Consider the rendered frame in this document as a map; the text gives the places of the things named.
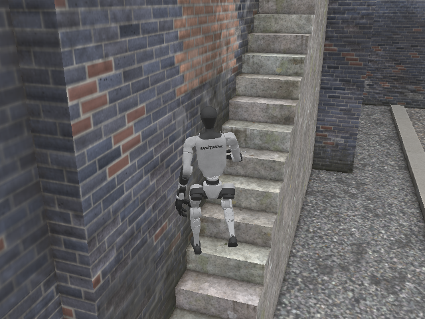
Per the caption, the right robot upper arm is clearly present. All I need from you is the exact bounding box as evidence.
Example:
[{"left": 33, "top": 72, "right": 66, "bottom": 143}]
[{"left": 224, "top": 132, "right": 241, "bottom": 162}]

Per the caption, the left robot forearm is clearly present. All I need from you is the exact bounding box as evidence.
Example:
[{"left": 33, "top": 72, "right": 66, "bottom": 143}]
[{"left": 176, "top": 165, "right": 189, "bottom": 200}]

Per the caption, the robot left hand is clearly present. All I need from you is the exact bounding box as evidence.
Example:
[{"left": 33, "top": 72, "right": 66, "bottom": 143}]
[{"left": 175, "top": 198, "right": 191, "bottom": 217}]

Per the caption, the left robot shin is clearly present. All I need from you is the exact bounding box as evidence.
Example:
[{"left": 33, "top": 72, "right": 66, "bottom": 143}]
[{"left": 190, "top": 208, "right": 201, "bottom": 246}]

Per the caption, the left robot upper arm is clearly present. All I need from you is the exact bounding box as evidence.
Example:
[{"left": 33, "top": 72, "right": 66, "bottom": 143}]
[{"left": 183, "top": 136, "right": 197, "bottom": 175}]

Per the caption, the humanoid robot head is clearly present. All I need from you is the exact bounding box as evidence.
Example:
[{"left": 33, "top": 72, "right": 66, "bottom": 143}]
[{"left": 199, "top": 106, "right": 222, "bottom": 140}]

